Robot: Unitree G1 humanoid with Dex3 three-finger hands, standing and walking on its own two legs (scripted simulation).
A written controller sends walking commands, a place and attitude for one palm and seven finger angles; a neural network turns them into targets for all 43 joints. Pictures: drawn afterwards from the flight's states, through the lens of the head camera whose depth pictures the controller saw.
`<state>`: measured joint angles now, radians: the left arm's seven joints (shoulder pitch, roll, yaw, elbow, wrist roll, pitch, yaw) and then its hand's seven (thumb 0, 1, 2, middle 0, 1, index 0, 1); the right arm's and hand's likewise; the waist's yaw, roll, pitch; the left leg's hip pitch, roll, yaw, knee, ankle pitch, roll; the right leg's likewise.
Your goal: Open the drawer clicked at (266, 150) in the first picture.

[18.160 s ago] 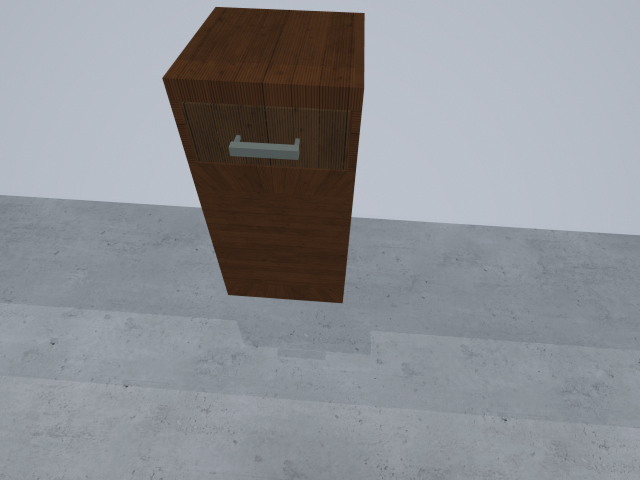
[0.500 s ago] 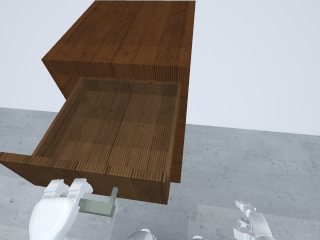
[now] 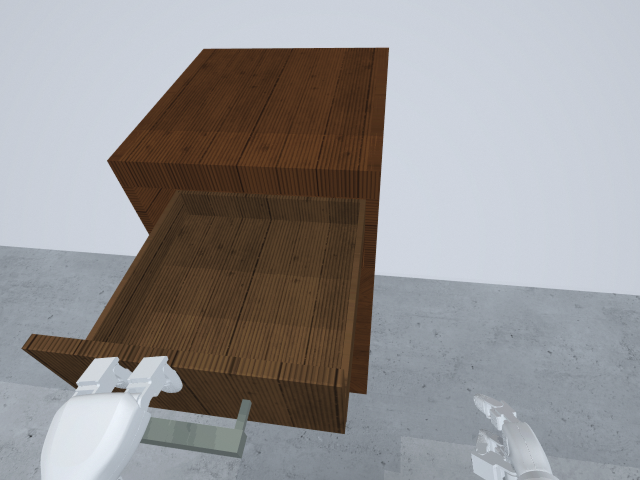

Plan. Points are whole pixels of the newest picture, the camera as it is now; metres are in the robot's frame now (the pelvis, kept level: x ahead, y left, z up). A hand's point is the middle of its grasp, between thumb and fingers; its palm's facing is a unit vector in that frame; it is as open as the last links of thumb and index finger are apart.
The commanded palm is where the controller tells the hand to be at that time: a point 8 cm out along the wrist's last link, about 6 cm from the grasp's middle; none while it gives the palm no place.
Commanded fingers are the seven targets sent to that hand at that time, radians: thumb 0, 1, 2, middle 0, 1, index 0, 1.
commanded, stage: lift the hand off the handle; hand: left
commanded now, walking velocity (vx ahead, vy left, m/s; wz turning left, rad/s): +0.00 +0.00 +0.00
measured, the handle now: (184, 417) +0.20 +0.20 -0.01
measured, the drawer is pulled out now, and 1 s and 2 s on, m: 0.30 0.30 0.30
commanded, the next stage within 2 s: draw the hand back to the body in 0.66 s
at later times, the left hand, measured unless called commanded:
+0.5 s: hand (114, 396) +0.17 +0.22 +0.12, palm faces +0.07 -0.14 -0.99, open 13.7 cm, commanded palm +0.13 +0.22 +0.18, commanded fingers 0.00 -0.50 0.30 -0.30 -1.20 -0.30 -1.20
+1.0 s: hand (83, 391) +0.16 +0.23 +0.14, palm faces +0.07 -0.12 -0.99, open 13.8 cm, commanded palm +0.13 +0.24 +0.19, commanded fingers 0.00 -0.50 0.30 -0.30 -1.20 -0.30 -1.20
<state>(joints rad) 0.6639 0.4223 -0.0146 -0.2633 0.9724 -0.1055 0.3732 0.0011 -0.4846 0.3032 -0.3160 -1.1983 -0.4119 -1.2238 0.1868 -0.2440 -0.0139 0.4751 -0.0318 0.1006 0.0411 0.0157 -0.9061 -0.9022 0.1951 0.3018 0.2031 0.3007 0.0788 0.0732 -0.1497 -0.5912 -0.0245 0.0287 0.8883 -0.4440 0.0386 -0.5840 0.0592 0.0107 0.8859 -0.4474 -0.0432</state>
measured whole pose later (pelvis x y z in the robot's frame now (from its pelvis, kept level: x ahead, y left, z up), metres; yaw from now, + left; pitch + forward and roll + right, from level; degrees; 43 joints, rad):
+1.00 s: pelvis +0.01 +0.01 +0.03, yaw -1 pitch +2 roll -1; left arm 0.68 0.51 0.06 -0.56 0.86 -0.01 0.15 0.00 -0.49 0.30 -0.32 -1.20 -0.32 -1.20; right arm 0.19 -0.26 0.02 0.46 0.01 0.11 0.04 0.02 -0.91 -0.90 0.19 0.30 0.20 0.30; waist 0.11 0.10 -0.08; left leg -0.31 -0.02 0.03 0.63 -0.35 0.05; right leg -0.30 0.06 0.03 0.60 -0.33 -0.03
